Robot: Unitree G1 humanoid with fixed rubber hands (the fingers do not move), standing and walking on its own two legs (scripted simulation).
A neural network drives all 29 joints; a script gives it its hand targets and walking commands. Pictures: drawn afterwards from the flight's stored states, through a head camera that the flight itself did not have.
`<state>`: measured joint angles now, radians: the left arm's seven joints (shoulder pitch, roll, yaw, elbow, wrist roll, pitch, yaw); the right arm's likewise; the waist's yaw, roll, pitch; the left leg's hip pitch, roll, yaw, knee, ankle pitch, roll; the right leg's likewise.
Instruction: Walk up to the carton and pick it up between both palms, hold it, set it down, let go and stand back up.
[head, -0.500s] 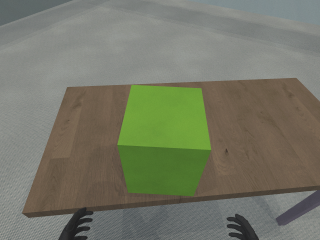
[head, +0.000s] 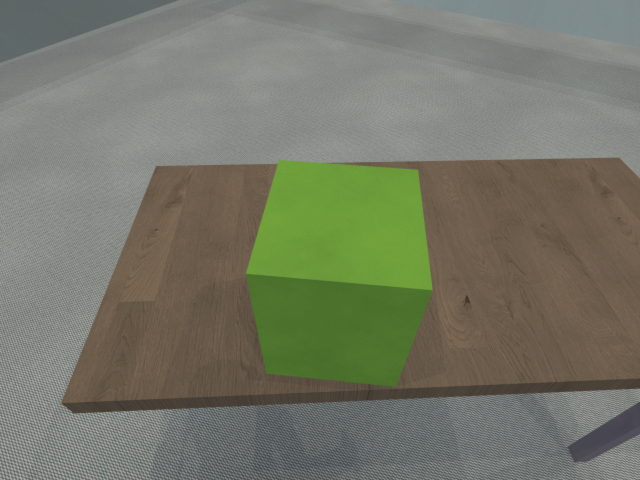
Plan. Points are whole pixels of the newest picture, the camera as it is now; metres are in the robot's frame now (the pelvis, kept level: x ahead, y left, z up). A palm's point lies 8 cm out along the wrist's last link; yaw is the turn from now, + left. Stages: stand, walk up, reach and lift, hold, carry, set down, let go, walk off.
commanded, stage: stand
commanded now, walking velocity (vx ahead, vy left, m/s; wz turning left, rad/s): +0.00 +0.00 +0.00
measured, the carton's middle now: (338, 275) +0.41 -0.02 +0.02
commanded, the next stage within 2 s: none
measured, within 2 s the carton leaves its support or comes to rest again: neither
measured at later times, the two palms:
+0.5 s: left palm out of the picture +0.04 +0.26 -0.11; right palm out of the picture +0.05 -0.24 -0.11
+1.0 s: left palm out of the picture +0.05 +0.26 -0.11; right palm out of the picture +0.06 -0.25 -0.11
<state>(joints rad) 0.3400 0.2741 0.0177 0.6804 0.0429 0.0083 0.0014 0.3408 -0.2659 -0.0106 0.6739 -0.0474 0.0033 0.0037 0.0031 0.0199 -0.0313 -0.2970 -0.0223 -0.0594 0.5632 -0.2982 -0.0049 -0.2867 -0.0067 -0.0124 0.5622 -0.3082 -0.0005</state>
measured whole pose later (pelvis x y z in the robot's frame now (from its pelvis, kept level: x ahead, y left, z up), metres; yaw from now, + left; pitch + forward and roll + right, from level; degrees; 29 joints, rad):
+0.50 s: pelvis -0.02 +0.00 +0.00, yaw +1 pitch +1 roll +0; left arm 0.34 0.25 0.02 0.73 0.03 0.01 -0.01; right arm 0.35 -0.23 0.00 0.71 -0.04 0.00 0.00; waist 0.01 0.01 -0.02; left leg -0.31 -0.03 -0.08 0.53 -0.24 -0.01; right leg -0.29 -0.01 -0.02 0.52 -0.26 0.00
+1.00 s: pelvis -0.01 +0.00 +0.00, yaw +2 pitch +0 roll +0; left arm 0.30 0.24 0.03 0.77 0.02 0.01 0.01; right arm 0.35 -0.23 -0.01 0.74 -0.03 0.00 -0.01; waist 0.00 0.01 -0.01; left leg -0.27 -0.03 -0.10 0.52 -0.25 -0.01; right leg -0.24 -0.01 -0.03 0.51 -0.27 0.00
